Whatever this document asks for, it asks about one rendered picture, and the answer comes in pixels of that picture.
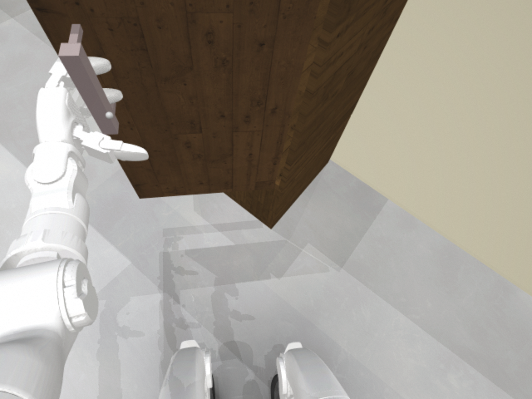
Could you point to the robot left hand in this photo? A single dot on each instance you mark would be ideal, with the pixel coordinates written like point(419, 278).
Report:
point(58, 114)

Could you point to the robot left forearm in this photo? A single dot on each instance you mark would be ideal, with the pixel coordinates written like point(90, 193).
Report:
point(57, 221)

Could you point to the robot right thigh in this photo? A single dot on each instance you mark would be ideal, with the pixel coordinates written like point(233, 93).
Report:
point(304, 375)

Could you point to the handle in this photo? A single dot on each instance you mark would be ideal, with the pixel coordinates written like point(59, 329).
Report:
point(80, 70)

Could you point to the cupboard door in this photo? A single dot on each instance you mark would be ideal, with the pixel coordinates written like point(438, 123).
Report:
point(208, 86)

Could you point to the robot left upper arm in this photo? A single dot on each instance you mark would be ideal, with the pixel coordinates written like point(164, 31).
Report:
point(43, 307)

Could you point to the robot thigh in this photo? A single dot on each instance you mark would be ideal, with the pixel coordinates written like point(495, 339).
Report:
point(304, 375)
point(189, 375)

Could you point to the robot left thigh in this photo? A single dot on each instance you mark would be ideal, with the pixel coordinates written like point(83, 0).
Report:
point(189, 375)

